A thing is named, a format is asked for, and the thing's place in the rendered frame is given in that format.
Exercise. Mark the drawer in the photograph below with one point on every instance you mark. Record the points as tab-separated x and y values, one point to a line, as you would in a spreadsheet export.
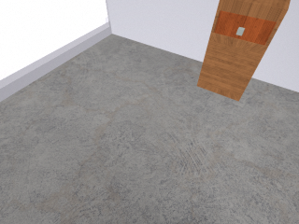
256	30

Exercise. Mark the cabinet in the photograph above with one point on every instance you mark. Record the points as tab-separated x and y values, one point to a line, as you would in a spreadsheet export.
229	62

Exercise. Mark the handle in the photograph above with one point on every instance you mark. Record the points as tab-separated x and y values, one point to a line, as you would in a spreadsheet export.
240	31

